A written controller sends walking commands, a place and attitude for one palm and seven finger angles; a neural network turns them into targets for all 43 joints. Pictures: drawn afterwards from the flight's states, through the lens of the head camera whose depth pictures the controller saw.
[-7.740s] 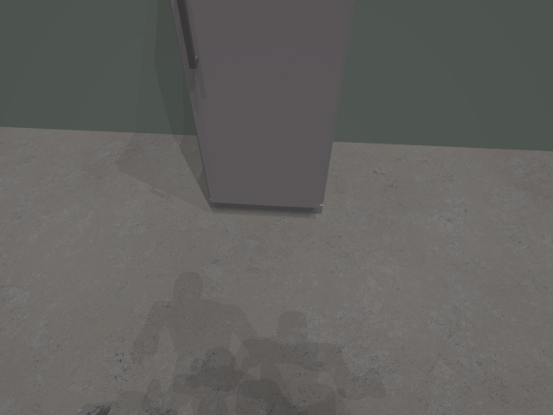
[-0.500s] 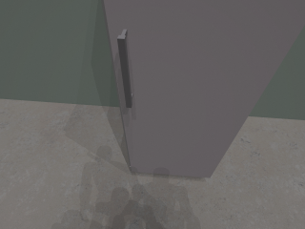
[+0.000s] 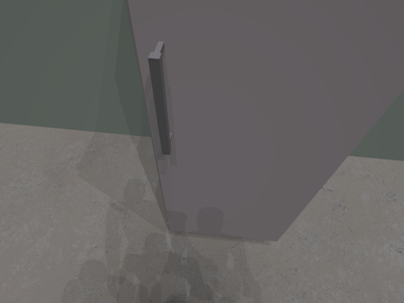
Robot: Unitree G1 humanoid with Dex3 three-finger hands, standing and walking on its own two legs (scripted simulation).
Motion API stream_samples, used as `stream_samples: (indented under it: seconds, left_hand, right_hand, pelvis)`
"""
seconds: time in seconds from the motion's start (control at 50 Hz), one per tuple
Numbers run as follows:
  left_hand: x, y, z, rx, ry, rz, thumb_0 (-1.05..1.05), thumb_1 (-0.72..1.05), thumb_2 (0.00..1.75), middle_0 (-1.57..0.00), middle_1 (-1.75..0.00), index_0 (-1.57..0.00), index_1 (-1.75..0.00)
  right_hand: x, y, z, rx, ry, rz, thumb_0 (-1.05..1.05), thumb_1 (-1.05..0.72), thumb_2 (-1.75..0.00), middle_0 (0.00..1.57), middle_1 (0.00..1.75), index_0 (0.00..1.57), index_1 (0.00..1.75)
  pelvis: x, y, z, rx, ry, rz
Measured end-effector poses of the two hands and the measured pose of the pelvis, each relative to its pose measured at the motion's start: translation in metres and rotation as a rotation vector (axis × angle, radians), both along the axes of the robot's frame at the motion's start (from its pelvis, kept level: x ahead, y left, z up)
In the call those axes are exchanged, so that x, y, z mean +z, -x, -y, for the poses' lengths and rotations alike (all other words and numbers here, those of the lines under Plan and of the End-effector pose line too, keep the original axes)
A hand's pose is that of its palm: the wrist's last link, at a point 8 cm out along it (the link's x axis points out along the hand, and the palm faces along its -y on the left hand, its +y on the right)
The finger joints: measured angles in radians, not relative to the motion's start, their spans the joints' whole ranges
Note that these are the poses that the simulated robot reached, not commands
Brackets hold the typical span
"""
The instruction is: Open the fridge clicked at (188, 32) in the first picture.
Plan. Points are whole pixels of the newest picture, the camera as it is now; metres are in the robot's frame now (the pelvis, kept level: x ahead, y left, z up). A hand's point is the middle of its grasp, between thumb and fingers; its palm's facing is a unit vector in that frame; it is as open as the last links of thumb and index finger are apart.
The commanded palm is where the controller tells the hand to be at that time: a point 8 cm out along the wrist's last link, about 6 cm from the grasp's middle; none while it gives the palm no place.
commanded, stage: come to a stop and stand still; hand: left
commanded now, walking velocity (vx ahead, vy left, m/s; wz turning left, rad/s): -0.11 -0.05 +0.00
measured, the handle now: (163, 106) +0.47 +0.12 +0.13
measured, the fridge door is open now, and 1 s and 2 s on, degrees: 0 0 0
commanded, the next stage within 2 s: look again from close up in 1.94 s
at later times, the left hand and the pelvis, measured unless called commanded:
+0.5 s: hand out of the picture +0.04 +0.21 -0.16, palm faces +0.01 -0.96 -0.27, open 7.3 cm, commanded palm none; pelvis -0.06 +0.01 -0.01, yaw -1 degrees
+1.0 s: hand out of the picture -0.13 +0.28 -0.16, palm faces -0.01 -0.95 -0.31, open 7.3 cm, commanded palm none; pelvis -0.12 +0.05 +0.00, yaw +0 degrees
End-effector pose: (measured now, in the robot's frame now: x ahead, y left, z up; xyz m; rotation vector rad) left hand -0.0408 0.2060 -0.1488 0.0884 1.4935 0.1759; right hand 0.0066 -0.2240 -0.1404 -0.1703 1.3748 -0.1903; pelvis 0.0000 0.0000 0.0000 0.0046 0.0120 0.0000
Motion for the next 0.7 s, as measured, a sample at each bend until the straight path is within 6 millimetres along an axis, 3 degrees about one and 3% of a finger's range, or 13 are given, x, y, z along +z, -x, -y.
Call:
stream_samples:
  seconds: [0.14, 0.34, 0.5, 0.7]
  left_hand:
    - [0.009, -0.053, -0.018, -0.056, -0.097, 0.145, 0.00, 0.91, 0.90, -0.20, -0.30, -0.20, -0.30]
    - [0.015, -0.075, -0.037, -0.125, -0.143, 0.301, 0.00, 0.91, 0.90, -0.20, -0.30, -0.20, -0.30]
    - [0.019, -0.067, -0.055, -0.145, -0.117, 0.393, 0.00, 0.91, 0.90, -0.21, -0.30, -0.20, -0.30]
    - [0.026, -0.020, -0.096, -0.161, -0.140, 0.360, 0.00, 0.91, 0.90, -0.21, -0.30, -0.21, -0.30]
  right_hand:
    - [-0.010, -0.015, 0.013, -0.003, -0.018, 0.044, 0.01, -0.91, -0.90, 0.20, 0.30, 0.20, 0.30]
    - [-0.002, -0.046, 0.022, 0.031, 0.001, 0.253, 0.01, -0.91, -0.90, 0.19, 0.30, 0.20, 0.30]
    - [0.022, -0.037, 0.023, 0.070, 0.063, 0.337, 0.01, -0.90, -0.90, 0.20, 0.30, 0.20, 0.30]
    - [0.033, 0.024, 0.025, 0.093, 0.112, 0.272, 0.01, -0.90, -0.90, 0.20, 0.30, 0.20, 0.30]
  pelvis:
    - [-0.004, 0.008, 0.011, -0.009, -0.017, -0.021]
    - [-0.013, 0.025, 0.007, -0.019, -0.011, 0.017]
    - [-0.010, 0.056, -0.009, -0.020, 0.009, 0.059]
    - [-0.003, 0.093, -0.029, -0.007, 0.027, 0.059]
